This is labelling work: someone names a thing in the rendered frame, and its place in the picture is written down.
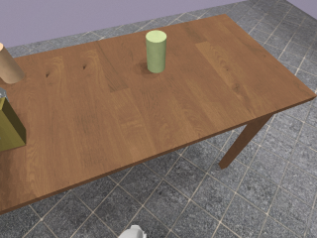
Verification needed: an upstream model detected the sponge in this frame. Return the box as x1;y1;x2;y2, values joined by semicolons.
0;97;27;152

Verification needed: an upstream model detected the table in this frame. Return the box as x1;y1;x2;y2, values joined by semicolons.
0;14;317;215

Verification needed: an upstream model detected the left robot shin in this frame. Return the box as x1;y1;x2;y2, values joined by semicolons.
131;225;143;231

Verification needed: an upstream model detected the robot left thigh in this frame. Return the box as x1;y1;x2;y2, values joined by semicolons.
118;228;148;238

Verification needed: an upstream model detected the robot left hand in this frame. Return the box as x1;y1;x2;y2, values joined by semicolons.
0;87;10;139

